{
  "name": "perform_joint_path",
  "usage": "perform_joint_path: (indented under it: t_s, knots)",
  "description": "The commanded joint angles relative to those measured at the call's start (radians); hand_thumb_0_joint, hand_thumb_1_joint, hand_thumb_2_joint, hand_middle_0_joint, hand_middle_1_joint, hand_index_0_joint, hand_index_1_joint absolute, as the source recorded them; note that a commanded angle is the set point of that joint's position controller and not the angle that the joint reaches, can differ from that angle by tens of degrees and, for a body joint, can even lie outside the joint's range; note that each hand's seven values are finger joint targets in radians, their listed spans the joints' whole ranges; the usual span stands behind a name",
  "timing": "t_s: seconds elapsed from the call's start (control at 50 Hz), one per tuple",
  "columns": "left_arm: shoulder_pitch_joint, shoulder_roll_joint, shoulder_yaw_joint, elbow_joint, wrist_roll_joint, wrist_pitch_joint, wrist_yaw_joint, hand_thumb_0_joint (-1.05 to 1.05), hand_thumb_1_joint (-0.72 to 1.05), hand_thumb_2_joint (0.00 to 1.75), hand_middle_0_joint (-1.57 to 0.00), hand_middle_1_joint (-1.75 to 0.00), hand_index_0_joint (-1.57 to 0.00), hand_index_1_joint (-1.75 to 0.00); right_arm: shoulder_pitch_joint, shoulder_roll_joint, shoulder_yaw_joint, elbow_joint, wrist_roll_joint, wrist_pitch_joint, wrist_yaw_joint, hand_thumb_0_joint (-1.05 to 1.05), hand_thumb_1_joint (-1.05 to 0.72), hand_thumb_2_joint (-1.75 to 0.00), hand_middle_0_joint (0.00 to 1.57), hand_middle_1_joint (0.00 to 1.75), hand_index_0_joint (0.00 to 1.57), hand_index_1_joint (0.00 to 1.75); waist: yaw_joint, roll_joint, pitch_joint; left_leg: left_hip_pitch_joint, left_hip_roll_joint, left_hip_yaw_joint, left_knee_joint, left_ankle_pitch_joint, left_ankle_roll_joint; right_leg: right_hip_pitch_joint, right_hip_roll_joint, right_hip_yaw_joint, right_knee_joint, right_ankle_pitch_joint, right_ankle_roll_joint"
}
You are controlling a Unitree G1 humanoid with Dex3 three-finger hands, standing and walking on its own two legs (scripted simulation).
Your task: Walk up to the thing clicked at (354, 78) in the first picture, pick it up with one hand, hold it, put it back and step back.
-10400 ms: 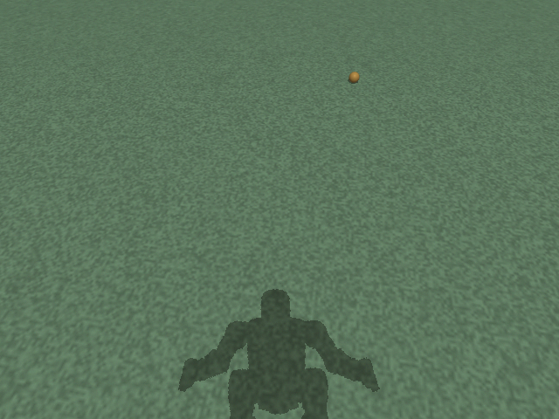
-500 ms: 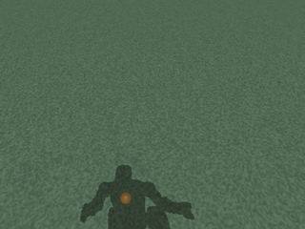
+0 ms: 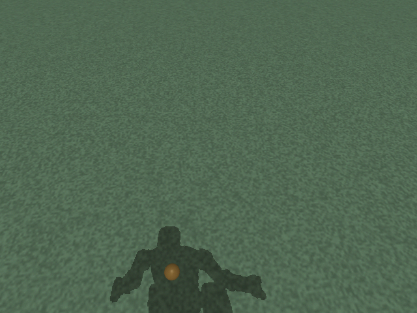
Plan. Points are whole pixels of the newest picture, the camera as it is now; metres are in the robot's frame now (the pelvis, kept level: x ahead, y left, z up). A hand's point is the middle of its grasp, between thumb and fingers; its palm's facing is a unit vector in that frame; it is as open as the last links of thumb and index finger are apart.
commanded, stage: stand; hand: left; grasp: from above
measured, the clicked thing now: (172, 271) +0.42 +0.17 -0.75
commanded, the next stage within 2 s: rise first in 0.16 s
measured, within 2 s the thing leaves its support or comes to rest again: neither
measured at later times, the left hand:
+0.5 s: hand out of the picture +0.15 +0.25 -0.17, palm faces -0.01 -0.94 -0.33, open 9.0 cm
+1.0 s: hand out of the picture +0.13 +0.25 -0.23, palm faces -0.17 -0.87 -0.46, open 14.0 cm
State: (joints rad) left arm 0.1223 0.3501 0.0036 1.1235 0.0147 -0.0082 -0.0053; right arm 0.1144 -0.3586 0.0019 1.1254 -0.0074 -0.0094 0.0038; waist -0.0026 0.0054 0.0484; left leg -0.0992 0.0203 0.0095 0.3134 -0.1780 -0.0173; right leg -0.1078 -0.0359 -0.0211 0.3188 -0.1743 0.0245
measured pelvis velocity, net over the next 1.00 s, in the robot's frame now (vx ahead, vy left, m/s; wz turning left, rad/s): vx -0.01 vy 0.01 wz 0.00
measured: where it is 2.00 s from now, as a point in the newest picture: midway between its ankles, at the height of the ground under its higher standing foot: outside the picture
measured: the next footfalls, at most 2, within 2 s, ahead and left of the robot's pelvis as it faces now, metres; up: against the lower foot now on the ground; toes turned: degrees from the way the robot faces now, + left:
none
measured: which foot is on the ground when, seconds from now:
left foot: down 0.00-1.00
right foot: down 0.00-1.00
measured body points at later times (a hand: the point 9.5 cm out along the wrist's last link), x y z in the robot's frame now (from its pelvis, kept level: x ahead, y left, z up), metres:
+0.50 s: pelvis -0.01 +0.00 -0.02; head +0.05 +0.00 +0.42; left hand +0.15 +0.30 -0.15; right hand +0.09 -0.27 -0.14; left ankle +0.00 +0.13 -0.75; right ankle +0.00 -0.13 -0.75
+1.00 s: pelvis -0.01 +0.01 -0.09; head +0.09 +0.02 +0.34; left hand +0.14 +0.30 -0.20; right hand +0.16 -0.24 -0.19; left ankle +0.00 +0.13 -0.75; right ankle +0.00 -0.13 -0.75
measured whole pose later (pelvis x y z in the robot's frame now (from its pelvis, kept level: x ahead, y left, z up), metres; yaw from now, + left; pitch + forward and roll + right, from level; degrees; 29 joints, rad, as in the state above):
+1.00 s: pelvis -0.01 +0.01 -0.09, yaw +0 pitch +17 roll -2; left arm 0.23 0.29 0.11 0.48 0.26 0.18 0.02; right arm 0.18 -0.23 -0.04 0.58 0.01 -0.11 -0.02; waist -0.02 0.00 -0.10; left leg -0.91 0.03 -0.02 1.14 -0.53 -0.01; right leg -0.89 -0.03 -0.02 1.10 -0.51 0.03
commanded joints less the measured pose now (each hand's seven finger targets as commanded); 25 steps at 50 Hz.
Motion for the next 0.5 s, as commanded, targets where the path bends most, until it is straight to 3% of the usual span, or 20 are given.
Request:
perform_joint_path:
  t_s: [0.0,0.22,0.24,0.26,0.28,0.3,0.32,0.36,0.4,0.42,0.44,0.48]
  knots:
    - [-0.036,0.221,0.04,-0.059,-0.005,-0.022,0.014,0.0,0.9,0.9,-0.2,-0.3,-0.2,-0.3,-0.036,-0.205,-0.039,-0.057,-0.002,-0.02,-0.009,0.0,-0.9,-0.9,0.2,0.3,0.2,0.3,0.001,-0.007,-0.07,-0.006,0.115,-0.084,-0.049,0.127,0.034,0.022,-0.108,0.086,-0.052,0.126,-0.041]
    - [-0.029,0.221,0.037,-0.055,-0.003,-0.021,0.013,0.0,0.9,0.9,-0.2,-0.3,-0.2,-0.3,-0.035,-0.205,-0.04,-0.053,-0.002,-0.019,-0.008,0.0,-0.9,-0.9,0.2,0.3,0.2,0.3,0.003,-0.008,-0.076,-0.012,0.112,-0.089,-0.051,0.11,0.032,0.025,-0.106,0.082,-0.051,0.11,-0.04]
    - [-0.03,0.219,0.038,-0.056,-0.004,-0.02,0.015,0.0,0.82,0.98,-0.13,-0.38,-0.14,-0.38,-0.031,-0.207,-0.041,-0.052,-0.002,-0.019,-0.009,0.0,-0.9,-0.9,0.2,0.3,0.2,0.3,0.003,-0.006,-0.076,-0.015,0.112,-0.087,-0.051,0.114,0.033,0.026,-0.108,0.083,-0.05,0.112,-0.041]
    - [-0.381,0.048,0.038,-0.407,-0.054,-0.117,0.029,0.0,0.74,0.95,-0.18,-0.46,-0.15,-0.46,-0.021,-0.037,0.002,-0.341,0.064,-0.07,-0.03,0.0,-0.96,-0.92,0.2,0.3,0.2,0.3,-0.113,0.01,-0.002,-0.118,-0.022,0.038,0.027,-0.013,0.025,-0.211,0.031,-0.002,0.018,0.042,-0.028]
    - [-0.506,0.107,0.062,-0.359,-0.054,-0.109,0.036,0.0,0.66,0.92,-0.19,-0.54,-0.17,-0.54,0.033,-0.068,-0.004,-0.28,0.066,-0.069,-0.043,0.0,-0.92,-0.91,0.2,0.3,0.2,0.3,-0.086,-0.005,-0.049,-0.113,-0.029,0.033,0.048,-0.031,0.029,-0.167,0.027,-0.011,0.027,0.015,-0.028]
    - [-0.3,0.137,0.094,-0.129,-0.039,-0.059,0.038,0.0,0.58,0.92,-0.19,-0.62,-0.17,-0.62,0.063,-0.091,-0.013,-0.267,0.065,-0.057,-0.047,0.0,-0.91,-0.91,0.2,0.3,0.2,0.3,-0.078,-0.059,-0.012,-0.154,-0.035,0.035,0.066,-0.06,0.034,-0.178,0.035,-0.022,0.034,-0.032,-0.033]
    - [-0.231,0.15,0.112,-0.097,-0.028,-0.045,0.022,0.0,0.5,0.94,-0.18,-0.68,-0.16,-0.7,0.072,-0.096,-0.029,-0.298,0.064,-0.047,-0.046,0.0,-0.9,-0.9,0.2,0.3,0.2,0.3,-0.043,-0.072,-0.02,-0.186,-0.026,0.036,0.103,-0.039,0.032,-0.195,0.039,-0.027,0.068,-0.033,-0.034]
    - [-0.336,0.276,0.177,-0.182,0.012,-0.056,0.009,0.0,0.34,0.93,-0.15,-0.84,-0.16,-0.84,0.103,-0.101,-0.06,-0.329,0.05,-0.056,-0.061,0.0,-0.91,-0.91,0.2,0.3,0.2,0.3,-0.025,-0.032,-0.192,-0.182,-0.029,0.029,0.162,0.028,0.029,-0.18,0.031,-0.013,0.135,0.044,-0.033]
    - [-0.16,0.231,0.19,-0.056,0.065,-0.028,-0.015,0.0,0.18,0.91,-0.12,-0.98,-0.16,-0.94,0.137,-0.087,-0.078,-0.358,0.03,-0.058,-0.052,0.0,-0.91,-0.91,0.2,0.3,0.2,0.3,-0.017,-0.046,-0.257,-0.256,-0.038,0.021,0.247,0.089,0.028,-0.186,0.026,-0.009,0.216,0.114,-0.032]
    - [-0.112,0.226,0.208,-0.07,0.091,-0.018,-0.025,0.0,0.1,0.91,-0.12,-1.01,-0.15,-0.97,0.142,-0.083,-0.088,-0.375,0.021,-0.059,-0.045,0.0,-0.9,-0.9,0.2,0.3,0.2,0.3,0.019,-0.017,-0.294,-0.276,-0.046,0.024,0.278,0.116,0.024,-0.181,0.025,-0.007,0.251,0.13,-0.036]
    - [-0.087,0.226,0.217,-0.114,0.103,-0.007,-0.027,0.0,0.02,0.93,-0.11,-1.01,-0.14,-0.99,0.14,-0.077,-0.093,-0.399,0.022,-0.06,-0.043,0.0,-0.91,-0.91,0.2,0.3,0.2,0.3,0.033,0.028,-0.332,-0.265,-0.051,0.027,0.291,0.136,0.019,-0.177,0.026,-0.002,0.262,0.14,-0.04]
    - [-0.088,0.208,0.206,-0.206,0.119,0.029,-0.018,0.0,-0.14,0.94,-0.1,-1.06,-0.12,-1.03,0.122,-0.067,-0.094,-0.456,0.028,-0.06,-0.042,0.0,-0.89,-0.9,0.2,0.3,0.2,0.3,0.039,0.067,-0.351,-0.262,-0.053,0.027,0.282,0.133,0.01,-0.183,0.028,-0.003,0.261,0.12,-0.042]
